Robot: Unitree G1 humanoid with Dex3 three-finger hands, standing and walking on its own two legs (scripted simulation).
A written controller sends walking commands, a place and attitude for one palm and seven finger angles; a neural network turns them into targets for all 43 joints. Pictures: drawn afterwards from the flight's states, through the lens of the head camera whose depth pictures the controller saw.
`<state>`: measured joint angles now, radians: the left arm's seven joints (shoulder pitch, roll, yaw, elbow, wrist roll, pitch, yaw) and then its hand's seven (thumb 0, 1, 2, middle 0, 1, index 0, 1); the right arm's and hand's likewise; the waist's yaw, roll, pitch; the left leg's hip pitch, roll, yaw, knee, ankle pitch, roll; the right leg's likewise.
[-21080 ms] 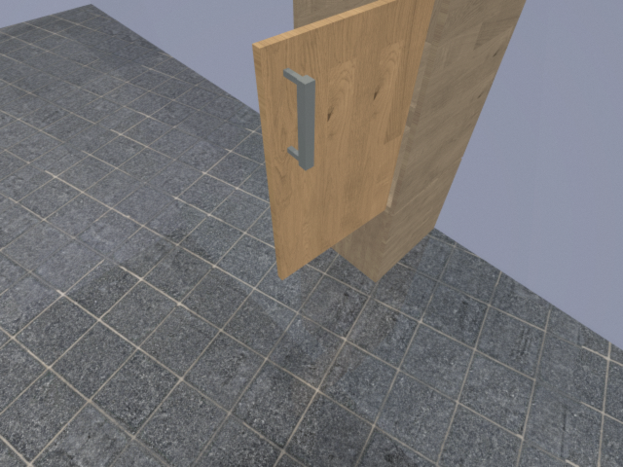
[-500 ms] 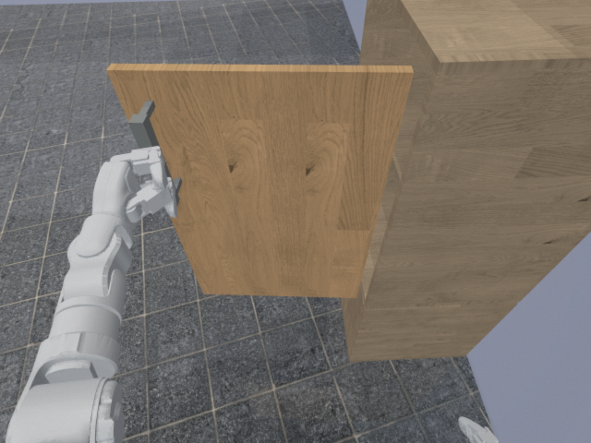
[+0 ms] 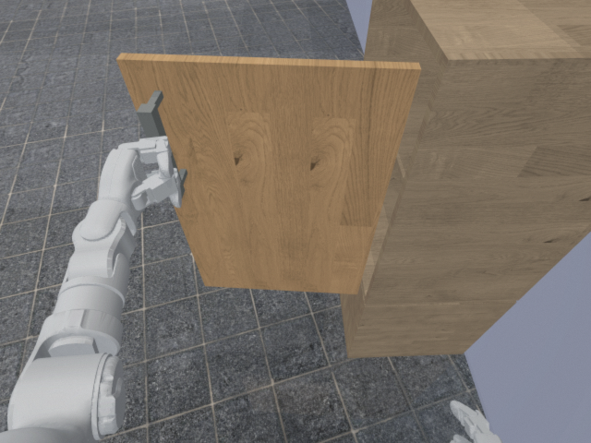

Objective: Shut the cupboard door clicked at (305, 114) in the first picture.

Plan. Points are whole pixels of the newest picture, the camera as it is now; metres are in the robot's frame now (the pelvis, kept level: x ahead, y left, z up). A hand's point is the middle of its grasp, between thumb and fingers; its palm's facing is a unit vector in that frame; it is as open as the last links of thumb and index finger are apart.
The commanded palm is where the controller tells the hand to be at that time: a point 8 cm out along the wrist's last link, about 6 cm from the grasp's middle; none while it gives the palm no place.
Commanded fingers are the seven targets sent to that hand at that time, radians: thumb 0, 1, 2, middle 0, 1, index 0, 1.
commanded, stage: push the door shut along its arc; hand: left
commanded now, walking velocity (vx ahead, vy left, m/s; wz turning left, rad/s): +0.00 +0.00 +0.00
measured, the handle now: (167, 148) +0.50 +0.21 +0.13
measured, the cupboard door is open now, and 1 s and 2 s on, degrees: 85 70 53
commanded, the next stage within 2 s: pull the fist back off the door in 1.66 s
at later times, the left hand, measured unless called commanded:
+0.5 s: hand (203, 151) +0.48 +0.15 +0.14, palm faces -0.18 -0.98 -0.02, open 3.1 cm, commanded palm +0.47 +0.20 +0.13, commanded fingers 0.00 0.90 0.90 -1.30 -1.50 -1.30 -1.50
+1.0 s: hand (237, 125) +0.54 +0.11 +0.14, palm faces -0.32 -0.95 +0.01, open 3.1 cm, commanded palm +0.54 +0.17 +0.13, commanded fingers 0.00 0.90 0.90 -1.30 -1.50 -1.30 -1.50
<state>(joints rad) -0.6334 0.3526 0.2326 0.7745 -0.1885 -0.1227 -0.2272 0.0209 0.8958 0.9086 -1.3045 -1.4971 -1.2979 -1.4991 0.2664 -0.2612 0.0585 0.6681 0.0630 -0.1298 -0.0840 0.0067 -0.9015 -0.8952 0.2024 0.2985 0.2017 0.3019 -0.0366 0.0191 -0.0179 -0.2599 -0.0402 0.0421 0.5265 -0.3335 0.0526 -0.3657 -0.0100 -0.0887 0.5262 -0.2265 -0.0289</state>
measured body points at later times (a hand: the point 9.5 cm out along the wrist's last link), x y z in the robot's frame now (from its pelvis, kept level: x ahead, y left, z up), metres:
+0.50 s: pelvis +0.00 +0.00 -0.01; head +0.07 +0.00 +0.44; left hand +0.49 +0.20 +0.14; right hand +0.01 -0.27 -0.13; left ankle -0.04 +0.08 -0.73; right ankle +0.03 -0.10 -0.73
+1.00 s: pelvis +0.00 +0.00 -0.02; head +0.11 +0.00 +0.42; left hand +0.55 +0.16 +0.14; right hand -0.03 -0.28 -0.12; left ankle -0.04 +0.08 -0.73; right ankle +0.03 -0.10 -0.73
